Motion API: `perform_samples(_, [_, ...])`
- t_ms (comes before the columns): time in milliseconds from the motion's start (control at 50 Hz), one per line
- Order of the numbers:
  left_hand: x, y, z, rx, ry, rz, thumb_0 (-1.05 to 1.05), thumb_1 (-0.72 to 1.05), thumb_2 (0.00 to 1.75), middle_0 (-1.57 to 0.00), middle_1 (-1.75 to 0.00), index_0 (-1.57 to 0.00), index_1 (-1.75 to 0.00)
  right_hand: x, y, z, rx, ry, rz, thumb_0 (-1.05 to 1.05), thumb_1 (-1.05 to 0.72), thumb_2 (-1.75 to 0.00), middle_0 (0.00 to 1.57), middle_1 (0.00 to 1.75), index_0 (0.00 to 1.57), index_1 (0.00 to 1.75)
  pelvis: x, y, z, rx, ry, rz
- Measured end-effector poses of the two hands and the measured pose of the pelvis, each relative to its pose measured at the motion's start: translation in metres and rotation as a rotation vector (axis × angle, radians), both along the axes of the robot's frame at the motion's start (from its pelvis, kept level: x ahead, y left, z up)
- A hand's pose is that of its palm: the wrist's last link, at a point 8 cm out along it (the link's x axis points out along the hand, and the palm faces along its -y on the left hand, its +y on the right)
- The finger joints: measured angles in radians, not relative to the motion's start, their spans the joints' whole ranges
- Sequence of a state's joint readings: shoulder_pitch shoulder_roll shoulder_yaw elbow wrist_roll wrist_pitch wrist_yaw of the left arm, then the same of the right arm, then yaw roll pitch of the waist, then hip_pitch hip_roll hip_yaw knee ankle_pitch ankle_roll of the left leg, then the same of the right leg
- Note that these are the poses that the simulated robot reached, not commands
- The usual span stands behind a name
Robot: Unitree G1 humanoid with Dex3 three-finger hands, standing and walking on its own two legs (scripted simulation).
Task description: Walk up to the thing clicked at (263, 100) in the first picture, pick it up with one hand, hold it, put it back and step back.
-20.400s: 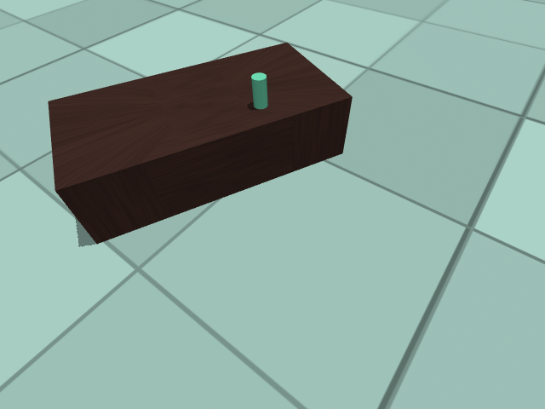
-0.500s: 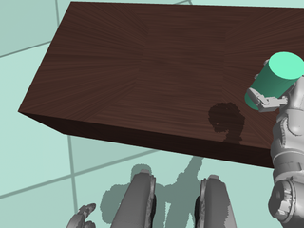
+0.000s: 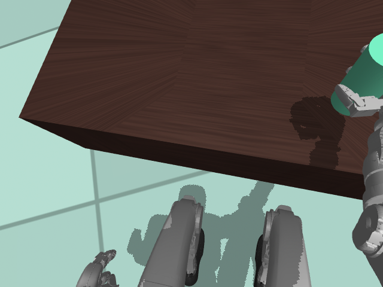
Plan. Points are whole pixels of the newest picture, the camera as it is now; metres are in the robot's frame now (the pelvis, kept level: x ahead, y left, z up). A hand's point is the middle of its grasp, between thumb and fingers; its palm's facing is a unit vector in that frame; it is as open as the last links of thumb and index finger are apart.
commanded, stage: crouch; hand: right
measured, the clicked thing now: (368, 79) +0.51 -0.23 +0.01
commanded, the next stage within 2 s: lower in 0.10 s
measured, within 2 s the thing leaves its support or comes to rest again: rests again in 1.02 s
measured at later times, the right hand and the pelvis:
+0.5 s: hand (348, 93) +0.52 -0.23 -0.06, palm faces +0.21 +0.98 +0.00, open 9.7 cm; pelvis +0.00 +0.00 -0.05, yaw +1 degrees
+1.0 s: hand (338, 101) +0.53 -0.23 -0.11, palm faces +0.21 +0.98 -0.01, open 9.7 cm; pelvis -0.01 +0.00 -0.11, yaw +1 degrees
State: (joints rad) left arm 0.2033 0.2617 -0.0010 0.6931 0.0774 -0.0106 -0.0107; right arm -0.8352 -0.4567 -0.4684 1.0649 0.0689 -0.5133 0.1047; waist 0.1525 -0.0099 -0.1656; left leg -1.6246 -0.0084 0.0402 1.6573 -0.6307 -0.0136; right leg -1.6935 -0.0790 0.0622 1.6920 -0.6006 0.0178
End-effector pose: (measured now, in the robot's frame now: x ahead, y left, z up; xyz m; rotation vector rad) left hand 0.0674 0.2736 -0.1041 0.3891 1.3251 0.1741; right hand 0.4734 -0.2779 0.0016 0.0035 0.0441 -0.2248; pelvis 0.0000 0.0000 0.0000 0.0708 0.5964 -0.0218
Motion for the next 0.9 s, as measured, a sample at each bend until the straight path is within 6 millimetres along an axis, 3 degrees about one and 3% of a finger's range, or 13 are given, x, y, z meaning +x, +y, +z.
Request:
perform_samples(360, [0.005,-0.004,-0.033,-0.016,0.023,-0.008,0.01,0.89,0.92,-0.20,-0.29,-0.19,-0.30,0.013,-0.001,-0.035,0.008,0.017,0.005,-0.01,0.36,-1.13,0.75,1.02,0.75,1.02,0.001,-0.001,-0.029,0.004,0.037,0.009])
perform_samples(640, [-0.011,0.002,-0.079,-0.005,0.074,-0.007,0.00,0.89,0.91,-0.20,-0.29,-0.19,-0.30,0.016,-0.001,-0.085,-0.005,0.008,0.018,-0.01,0.36,-1.13,0.75,1.03,0.75,1.02,-0.008,0.000,-0.076,0.006,0.053,0.014])
perform_samples(900, [-0.023,0.005,-0.101,0.003,0.102,0.014,0.00,0.90,0.91,-0.20,-0.29,-0.19,-0.30,0.021,-0.002,-0.104,-0.006,0.010,0.009,-0.01,0.36,-1.13,0.75,1.03,0.75,1.02,-0.012,0.000,-0.099,0.006,0.055,0.018])
